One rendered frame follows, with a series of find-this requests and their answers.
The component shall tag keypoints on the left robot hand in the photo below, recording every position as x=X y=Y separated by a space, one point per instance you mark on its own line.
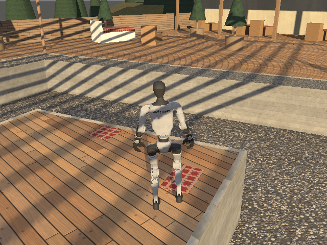
x=140 y=144

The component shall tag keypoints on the robot left forearm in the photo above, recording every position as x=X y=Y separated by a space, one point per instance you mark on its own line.
x=138 y=136

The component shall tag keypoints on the right robot hand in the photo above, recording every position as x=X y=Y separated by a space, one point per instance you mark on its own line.
x=189 y=141

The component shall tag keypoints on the robot right forearm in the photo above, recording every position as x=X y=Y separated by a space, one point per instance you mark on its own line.
x=187 y=132

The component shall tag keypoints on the robot left upper arm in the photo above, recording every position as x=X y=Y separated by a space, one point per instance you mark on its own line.
x=142 y=118

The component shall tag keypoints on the robot right upper arm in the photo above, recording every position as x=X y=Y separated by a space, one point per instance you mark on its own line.
x=180 y=115

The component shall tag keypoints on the robot right foot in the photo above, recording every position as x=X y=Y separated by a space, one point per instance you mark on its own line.
x=179 y=198

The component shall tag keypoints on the humanoid robot torso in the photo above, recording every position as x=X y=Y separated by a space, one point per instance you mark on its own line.
x=162 y=124

